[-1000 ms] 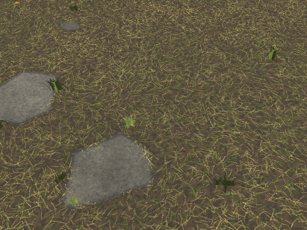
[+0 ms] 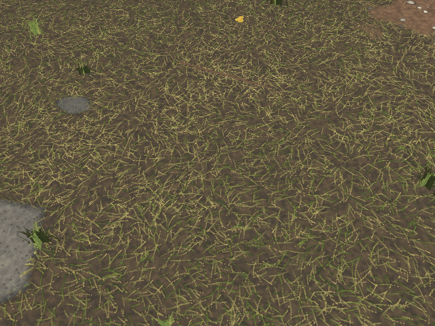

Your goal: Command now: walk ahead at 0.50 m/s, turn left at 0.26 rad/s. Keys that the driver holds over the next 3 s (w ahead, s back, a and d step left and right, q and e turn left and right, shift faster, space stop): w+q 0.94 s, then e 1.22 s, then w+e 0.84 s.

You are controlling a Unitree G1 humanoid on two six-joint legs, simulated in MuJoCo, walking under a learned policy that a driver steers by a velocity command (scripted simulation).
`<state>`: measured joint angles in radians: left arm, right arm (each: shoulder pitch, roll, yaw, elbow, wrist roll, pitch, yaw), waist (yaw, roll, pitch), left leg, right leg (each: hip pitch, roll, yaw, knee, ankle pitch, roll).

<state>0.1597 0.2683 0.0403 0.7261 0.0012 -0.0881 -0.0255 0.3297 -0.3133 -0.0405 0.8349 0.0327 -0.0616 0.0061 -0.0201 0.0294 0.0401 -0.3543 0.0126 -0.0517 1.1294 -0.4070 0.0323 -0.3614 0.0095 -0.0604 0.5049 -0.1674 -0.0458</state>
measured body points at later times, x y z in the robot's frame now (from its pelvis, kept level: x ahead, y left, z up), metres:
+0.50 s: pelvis +0.27 +0.06 -0.01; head +0.31 +0.08 +0.43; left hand +0.27 +0.36 -0.14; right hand +0.51 -0.15 -0.10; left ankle +0.34 +0.15 -0.73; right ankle +0.13 -0.11 -0.64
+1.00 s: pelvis +0.56 +0.11 +0.00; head +0.58 +0.12 +0.44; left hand +0.58 +0.43 -0.09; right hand +0.77 -0.10 -0.12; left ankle +0.38 +0.16 -0.65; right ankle +0.67 +0.05 -0.73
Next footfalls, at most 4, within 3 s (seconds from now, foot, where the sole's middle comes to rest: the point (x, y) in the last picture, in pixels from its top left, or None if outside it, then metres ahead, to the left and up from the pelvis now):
0.42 left None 0.38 0.16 -0.77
0.90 right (209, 251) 0.71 0.07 -0.77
1.30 left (131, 260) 0.69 0.33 -0.77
1.68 right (208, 241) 0.75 0.07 -0.77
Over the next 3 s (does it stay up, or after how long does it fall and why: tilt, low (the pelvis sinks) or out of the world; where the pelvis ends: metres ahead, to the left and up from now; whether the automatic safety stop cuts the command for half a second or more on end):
stays up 0.91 0.01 0.01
